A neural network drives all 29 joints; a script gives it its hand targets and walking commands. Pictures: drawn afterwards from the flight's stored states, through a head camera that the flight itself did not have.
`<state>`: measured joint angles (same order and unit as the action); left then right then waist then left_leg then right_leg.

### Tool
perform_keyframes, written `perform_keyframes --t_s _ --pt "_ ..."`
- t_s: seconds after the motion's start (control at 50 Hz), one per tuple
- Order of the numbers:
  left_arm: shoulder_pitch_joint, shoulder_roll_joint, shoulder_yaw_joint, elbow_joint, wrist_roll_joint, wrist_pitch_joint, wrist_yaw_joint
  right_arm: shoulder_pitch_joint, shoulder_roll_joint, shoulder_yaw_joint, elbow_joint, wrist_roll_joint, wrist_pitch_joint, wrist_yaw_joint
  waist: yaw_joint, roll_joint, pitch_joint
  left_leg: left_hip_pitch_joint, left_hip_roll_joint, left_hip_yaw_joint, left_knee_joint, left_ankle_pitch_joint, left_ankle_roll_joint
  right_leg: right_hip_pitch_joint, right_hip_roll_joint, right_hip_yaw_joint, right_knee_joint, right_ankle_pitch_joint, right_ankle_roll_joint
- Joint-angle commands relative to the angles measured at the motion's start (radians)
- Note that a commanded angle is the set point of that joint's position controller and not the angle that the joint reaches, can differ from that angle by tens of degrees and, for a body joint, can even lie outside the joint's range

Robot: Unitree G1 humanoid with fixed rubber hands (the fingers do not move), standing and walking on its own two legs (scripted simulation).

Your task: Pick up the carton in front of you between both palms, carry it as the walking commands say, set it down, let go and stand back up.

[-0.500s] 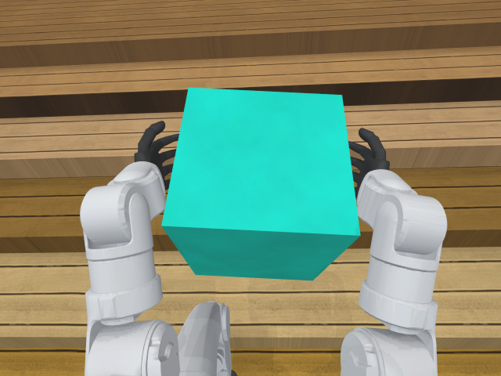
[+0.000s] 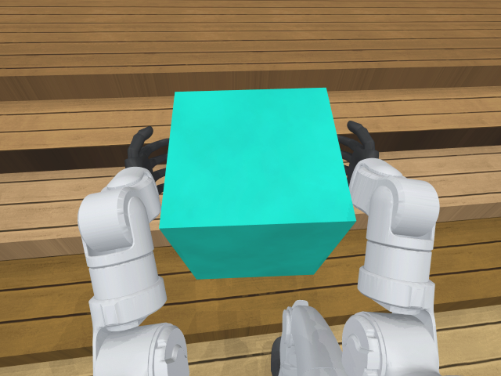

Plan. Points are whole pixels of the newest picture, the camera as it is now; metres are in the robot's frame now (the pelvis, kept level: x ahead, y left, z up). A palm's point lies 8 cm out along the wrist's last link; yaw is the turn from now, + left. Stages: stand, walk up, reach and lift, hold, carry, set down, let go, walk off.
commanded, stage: carry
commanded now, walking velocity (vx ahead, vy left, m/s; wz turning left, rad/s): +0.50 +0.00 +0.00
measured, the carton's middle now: (253, 195) +0.38 -0.02 +0.10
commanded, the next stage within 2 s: none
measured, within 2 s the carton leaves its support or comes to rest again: neither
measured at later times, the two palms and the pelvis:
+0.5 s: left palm out of the picture +0.64 +0.14 +0.30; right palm (330, 0) +0.65 -0.16 +0.29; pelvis +0.29 -0.01 +0.12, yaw +0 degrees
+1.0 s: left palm out of the picture +0.74 +0.15 +0.36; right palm out of the picture +0.74 -0.15 +0.35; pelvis +0.40 +0.01 +0.20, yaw -2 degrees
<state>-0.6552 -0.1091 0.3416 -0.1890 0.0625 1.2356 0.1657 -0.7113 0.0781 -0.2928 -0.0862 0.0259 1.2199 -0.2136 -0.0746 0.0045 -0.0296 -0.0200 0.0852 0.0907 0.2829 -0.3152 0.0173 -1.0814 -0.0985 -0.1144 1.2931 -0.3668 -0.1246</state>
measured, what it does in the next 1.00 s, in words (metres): climbs: right foot 0.11 m higher, then left foot 0.11 m higher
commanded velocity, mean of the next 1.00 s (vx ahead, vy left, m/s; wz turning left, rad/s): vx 0.11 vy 0.00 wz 0.00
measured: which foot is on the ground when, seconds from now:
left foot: down 0.00-0.06, up 0.08-0.56, down 0.58-1.00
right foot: up 0.00-0.02, down 0.04-0.58, up 0.60-0.92, down 0.94-1.00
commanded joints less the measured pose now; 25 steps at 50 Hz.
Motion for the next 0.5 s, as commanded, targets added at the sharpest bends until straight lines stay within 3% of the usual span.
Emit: perform_keyframes --t_s 0.0,0.02,0.04,0.06,0.08,0.1,0.12,0.14,0.18,0.22,0.24,0.26,0.28,0.3,0.34,0.36,0.4,0.42,0.44,0.46,0.48 --pt "-0.567 -0.697 -0.631 0.053 -0.197 0.008 -0.011 -0.564 0.776 0.583 -0.052 0.213 0.018 0.102 0.223 0.303 -0.511 -0.09 0.071 0.087 0.278 1.413 0.122 0.805 0.184 -0.198 -0.297 0.208 0.001" --pt "-0.599 -0.722 -0.65 0.026 -0.219 0.003 -0.019 -0.546 0.767 0.563 -0.049 0.181 0.017 0.099 0.298 0.206 -0.568 -0.091 0.022 0.108 0.565 1.266 0.073 0.972 0.222 -0.17 -0.588 0.289 0.023" --pt "-0.64 -0.759 -0.666 0.027 -0.251 0.0 -0.03 -0.55 0.753 0.542 -0.05 0.141 0.01 0.094 0.273 0.044 -0.557 -0.316 -0.058 -0.006 0.856 0.407 0.021 1.188 0.073 0.102 -0.709 0.459 -0.005" --pt "-0.645 -0.76 -0.708 0.028 -0.305 -0.013 -0.035 -0.45 0.732 0.494 -0.035 0.095 0.008 0.09 0.174 -0.354 -0.812 -0.56 -0.221 -0.191 1.377 -0.037 -0.014 1.362 -0.277 0.823 -0.841 0.515 -0.223" --pt "-0.691 -0.832 -0.751 -0.012 -0.364 -0.026 -0.045 -0.494 0.707 0.473 -0.048 0.069 0.003 0.078 0.162 -0.196 -0.826 -0.602 -0.176 -0.316 1.528 0.041 0.029 1.307 -0.225 0.864 -0.844 0.359 -0.247" --pt "-0.764 -0.863 -0.776 -0.066 -0.398 -0.041 -0.057 -0.498 0.73 0.471 -0.062 0.053 -0.004 0.074 0.17 -0.152 -0.7 -0.687 -0.145 -0.248 1.565 0.073 0.038 1.23 -0.204 0.771 -0.829 0.301 -0.224" --pt "-0.8 -0.884 -0.781 -0.098 -0.413 -0.057 -0.068 -0.552 0.747 0.481 -0.106 0.052 -0.018 0.073 0.162 -0.07 -0.592 -0.734 -0.099 -0.212 1.523 0.07 0.054 1.155 -0.183 0.66 -0.807 0.387 -0.167" --pt "-0.827 -0.915 -0.804 -0.115 -0.444 -0.064 -0.077 -0.539 0.76 0.486 -0.105 0.045 -0.028 0.071 0.14 -0.079 -0.576 -0.782 -0.074 -0.215 1.541 0.077 0.071 1.122 -0.184 0.623 -0.817 0.298 -0.16" --pt "-0.832 -0.927 -0.822 -0.135 -0.463 -0.078 -0.089 -0.561 0.757 0.521 -0.156 0.046 -0.046 0.067 0.144 -0.067 -0.528 -0.848 -0.045 -0.183 1.503 0.049 0.082 1.111 -0.167 0.539 -0.855 0.119 -0.138" --pt "-0.781 -0.886 -0.818 -0.134 -0.452 -0.082 -0.084 -0.55 0.733 0.555 -0.184 0.055 -0.054 0.062 0.147 -0.023 -0.49 -0.902 -0.029 -0.155 1.375 -0.059 0.078 1.122 -0.177 0.473 -0.872 0.183 -0.152" --pt "-0.758 -0.859 -0.808 -0.129 -0.441 -0.08 -0.079 -0.536 0.72 0.565 -0.182 0.065 -0.054 0.06 0.148 -0.019 -0.493 -0.918 -0.029 -0.115 1.356 -0.045 0.081 1.15 -0.183 0.427 -0.862 0.32 -0.158" --pt "-0.728 -0.819 -0.795 -0.126 -0.429 -0.075 -0.07 -0.519 0.701 0.577 -0.188 0.071 -0.05 0.056 0.161 -0.07 -0.49 -0.975 -0.041 -0.081 1.438 -0.067 0.086 1.172 -0.199 0.405 -0.869 0.438 -0.174" --pt "-0.686 -0.784 -0.772 -0.106 -0.406 -0.065 -0.061 -0.499 0.681 0.579 -0.177 0.076 -0.041 0.052 0.169 -0.079 -0.471 -1.078 -0.041 -0.076 1.519 -0.106 0.09 1.244 -0.222 0.415 -0.883 0.505 -0.189" --pt "-0.644 -0.746 -0.742 -0.091 -0.38 -0.054 -0.052 -0.487 0.663 0.581 -0.172 0.08 -0.029 0.049 0.191 -0.095 -0.457 -1.22 -0.037 -0.084 1.646 -0.176 0.095 1.325 -0.253 0.435 -0.887 0.512 -0.206" --pt "-0.593 -0.682 -0.698 -0.05 -0.337 -0.026 -0.038 -0.472 0.632 0.569 -0.144 0.085 -0.002 0.043 0.2 -0.064 -0.402 -1.412 -0.013 -0.102 1.721 -0.235 0.093 1.406 -0.267 0.421 -0.912 0.417 -0.181" --pt "-0.584 -0.66 -0.675 -0.037 -0.323 -0.015 -0.035 -0.485 0.62 0.564 -0.128 0.09 0.01 0.041 0.178 -0.043 -0.368 -1.389 0.005 -0.083 1.618 -0.227 0.091 1.354 -0.224 0.361 -0.937 0.359 -0.136" --pt "-0.597 -0.643 -0.644 -0.019 -0.311 0.007 -0.036 -0.512 0.629 0.562 -0.105 0.11 0.031 0.038 0.153 -0.071 -0.298 -1.292 0.011 -0.011 1.46 -0.138 0.061 1.224 -0.164 0.267 -1.002 0.316 -0.096" --pt "-0.604 -0.642 -0.628 -0.009 -0.309 0.015 -0.037 -0.524 0.642 0.56 -0.088 0.113 0.039 0.036 0.116 -0.085 -0.29 -1.146 0.023 0.021 1.28 -0.109 0.057 1.119 -0.118 0.175 -1.036 0.388 -0.082" --pt "-0.605 -0.642 -0.615 0.007 -0.304 0.023 -0.038 -0.541 0.652 0.56 -0.077 0.118 0.045 0.035 0.112 -0.14 -0.271 -0.984 0.011 0.063 1.097 -0.088 0.066 1.032 -0.09 0.106 -1.095 0.448 -0.074" --pt "-0.615 -0.637 -0.597 0.021 -0.287 0.028 -0.038 -0.56 0.673 0.563 -0.062 0.131 0.048 0.033 0.103 -0.19 -0.28 -0.802 -0.016 0.116 0.956 -0.02 0.072 0.95 -0.069 0.013 -1.084 0.69 -0.055" --pt "-0.607 -0.635 -0.575 0.049 -0.27 0.033 -0.039 -0.583 0.7 0.566 -0.043 0.136 0.051 0.033 0.081 -0.252 -0.321 -0.664 -0.067 0.153 0.88 0.086 0.085 0.938 -0.065 -0.052 -1.024 1.034 -0.039"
